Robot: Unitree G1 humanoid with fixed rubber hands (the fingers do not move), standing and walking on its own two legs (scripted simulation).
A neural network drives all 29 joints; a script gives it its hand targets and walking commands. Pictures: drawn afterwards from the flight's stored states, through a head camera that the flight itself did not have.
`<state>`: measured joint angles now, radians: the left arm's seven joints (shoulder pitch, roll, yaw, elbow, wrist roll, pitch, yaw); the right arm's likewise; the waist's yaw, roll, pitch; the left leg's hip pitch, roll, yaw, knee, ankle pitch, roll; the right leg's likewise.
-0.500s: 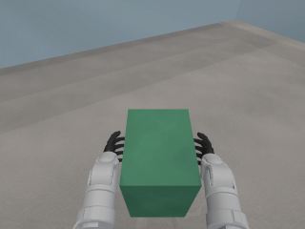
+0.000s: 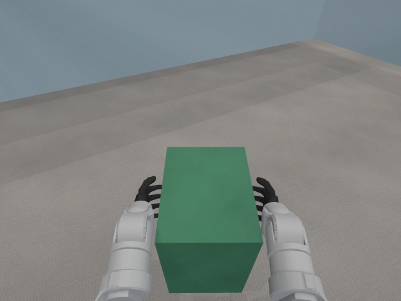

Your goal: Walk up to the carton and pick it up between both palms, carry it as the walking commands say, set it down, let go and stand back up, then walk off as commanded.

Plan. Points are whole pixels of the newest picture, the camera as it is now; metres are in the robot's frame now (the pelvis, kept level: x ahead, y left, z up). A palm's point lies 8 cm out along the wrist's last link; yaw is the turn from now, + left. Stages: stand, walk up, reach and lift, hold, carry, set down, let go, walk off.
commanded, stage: reach and lift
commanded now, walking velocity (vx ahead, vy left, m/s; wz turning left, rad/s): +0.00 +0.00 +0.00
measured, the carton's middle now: (205, 222) +0.32 +0.01 -0.02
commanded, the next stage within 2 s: hold in 0.72 s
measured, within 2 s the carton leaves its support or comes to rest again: neither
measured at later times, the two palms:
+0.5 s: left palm (145, 209) +0.30 +0.13 +0.05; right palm (272, 212) +0.31 -0.13 +0.06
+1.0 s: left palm (143, 215) +0.29 +0.13 +0.06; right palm (273, 218) +0.29 -0.13 +0.05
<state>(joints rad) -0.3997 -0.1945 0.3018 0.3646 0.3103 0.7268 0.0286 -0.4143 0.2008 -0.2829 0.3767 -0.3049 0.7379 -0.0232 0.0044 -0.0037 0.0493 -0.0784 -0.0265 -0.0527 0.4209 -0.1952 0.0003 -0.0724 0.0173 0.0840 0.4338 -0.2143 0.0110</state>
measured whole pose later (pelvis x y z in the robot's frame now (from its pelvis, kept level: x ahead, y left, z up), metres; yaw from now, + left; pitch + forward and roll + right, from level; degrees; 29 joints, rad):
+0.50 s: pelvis +0.01 +0.00 +0.00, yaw +0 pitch -8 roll +0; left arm -0.34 -0.17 0.22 0.33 0.29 0.76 0.04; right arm -0.35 0.18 -0.21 0.34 -0.28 0.76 -0.03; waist 0.00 0.00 0.02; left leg -0.05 -0.02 -0.06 0.39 -0.19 -0.01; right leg -0.04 0.02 0.08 0.40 -0.21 0.00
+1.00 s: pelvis +0.00 +0.00 +0.00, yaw +0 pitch -9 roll +0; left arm -0.35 -0.18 0.23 0.34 0.29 0.77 0.04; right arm -0.35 0.18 -0.22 0.35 -0.28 0.76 -0.03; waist 0.00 0.00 0.02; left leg -0.08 -0.02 -0.06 0.43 -0.20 0.00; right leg -0.07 0.02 0.08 0.44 -0.21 0.01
